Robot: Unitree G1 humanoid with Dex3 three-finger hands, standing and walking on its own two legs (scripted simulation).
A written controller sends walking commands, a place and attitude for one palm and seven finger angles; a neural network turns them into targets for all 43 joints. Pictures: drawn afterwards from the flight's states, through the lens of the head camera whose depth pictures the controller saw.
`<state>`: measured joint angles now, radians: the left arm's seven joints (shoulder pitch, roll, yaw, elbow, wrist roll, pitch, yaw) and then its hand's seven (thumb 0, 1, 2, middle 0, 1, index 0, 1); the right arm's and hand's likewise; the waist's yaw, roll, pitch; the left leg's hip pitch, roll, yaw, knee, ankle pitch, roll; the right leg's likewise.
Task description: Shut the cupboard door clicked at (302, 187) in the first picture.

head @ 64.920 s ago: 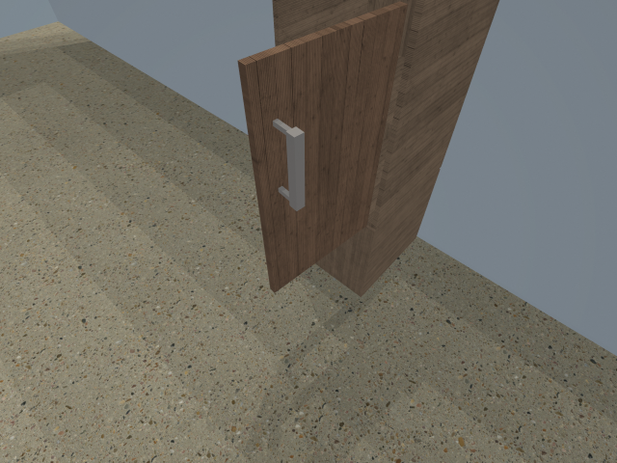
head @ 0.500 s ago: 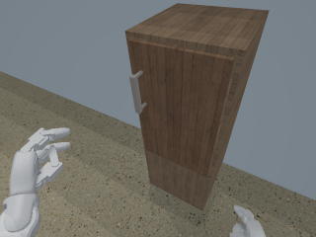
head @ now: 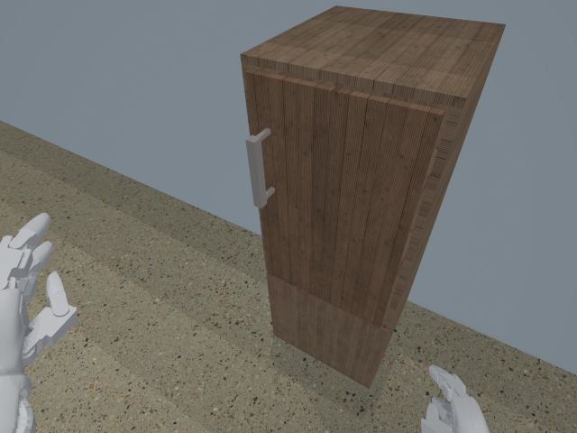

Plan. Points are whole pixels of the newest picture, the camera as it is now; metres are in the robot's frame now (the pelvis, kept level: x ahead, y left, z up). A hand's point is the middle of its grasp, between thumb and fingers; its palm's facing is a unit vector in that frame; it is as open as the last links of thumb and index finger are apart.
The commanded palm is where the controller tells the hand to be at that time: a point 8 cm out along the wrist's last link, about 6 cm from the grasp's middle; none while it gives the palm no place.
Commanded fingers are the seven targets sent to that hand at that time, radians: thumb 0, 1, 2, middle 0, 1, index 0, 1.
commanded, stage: step back with the hand held close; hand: left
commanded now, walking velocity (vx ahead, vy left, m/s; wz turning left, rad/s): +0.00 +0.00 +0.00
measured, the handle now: (262, 169) +0.60 +0.13 +0.06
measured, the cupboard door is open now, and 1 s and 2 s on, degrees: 0 0 0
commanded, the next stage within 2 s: stop stepping back and stand still in 1.50 s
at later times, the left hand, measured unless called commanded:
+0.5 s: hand (47, 325) +0.17 +0.28 +0.15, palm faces +0.39 -0.78 -0.49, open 7.4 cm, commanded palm +0.12 +0.31 +0.17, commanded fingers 0.00 0.90 0.90 -0.20 -0.30 -0.20 -0.30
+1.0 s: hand out of the picture +0.10 +0.28 +0.16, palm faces +0.50 -0.75 -0.43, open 7.4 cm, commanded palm +0.03 +0.31 +0.17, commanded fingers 0.00 0.90 0.90 -0.20 -0.30 -0.20 -0.30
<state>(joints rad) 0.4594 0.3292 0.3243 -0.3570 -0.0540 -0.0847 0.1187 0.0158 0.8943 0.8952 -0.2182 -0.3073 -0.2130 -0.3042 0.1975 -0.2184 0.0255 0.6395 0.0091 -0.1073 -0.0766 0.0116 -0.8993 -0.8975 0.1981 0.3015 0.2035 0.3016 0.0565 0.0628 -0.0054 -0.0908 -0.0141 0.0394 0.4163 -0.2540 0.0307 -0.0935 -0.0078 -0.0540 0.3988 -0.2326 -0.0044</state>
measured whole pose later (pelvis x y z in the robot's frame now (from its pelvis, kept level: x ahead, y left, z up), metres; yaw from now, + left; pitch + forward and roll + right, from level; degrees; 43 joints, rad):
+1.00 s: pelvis -0.11 +0.01 -0.03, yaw +0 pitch -1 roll -1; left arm 0.48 0.40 0.45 -0.47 0.00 -0.26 0.17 0.01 0.89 0.90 -0.21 -0.30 -0.21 -0.30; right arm 0.27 -0.23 0.01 0.59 0.00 -0.08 -0.07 0.01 -0.90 -0.90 0.20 0.30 0.21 0.30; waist -0.01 0.00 -0.01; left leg -0.47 -0.01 0.05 0.73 -0.33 0.06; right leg -0.44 -0.01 -0.04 0.64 -0.18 0.00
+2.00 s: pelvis -0.28 +0.02 -0.01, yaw -1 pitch -2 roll -2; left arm 0.55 0.43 0.41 -0.47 -0.04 -0.18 0.17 0.01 0.89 0.89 -0.22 -0.30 -0.21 -0.30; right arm 0.31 -0.23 0.01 0.66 0.00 -0.08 -0.08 0.01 -0.90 -0.90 0.20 0.30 0.21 0.30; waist -0.06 -0.02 -0.08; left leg -0.39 0.04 0.04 0.58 -0.19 0.02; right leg -0.18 0.03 0.01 0.55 -0.35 0.00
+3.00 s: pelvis -0.29 +0.05 +0.00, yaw -1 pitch -2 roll -1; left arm 0.34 0.21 0.01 1.14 0.01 0.02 0.02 -0.01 0.94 0.89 -0.20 -0.30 -0.20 -0.29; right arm 0.31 -0.18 0.00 1.11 -0.01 0.02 -0.02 0.01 -0.90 -0.90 0.20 0.30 0.20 0.30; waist -0.01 0.00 0.04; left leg -0.24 0.00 0.06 0.41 -0.15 0.04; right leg -0.13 0.00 -0.01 0.39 -0.23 0.01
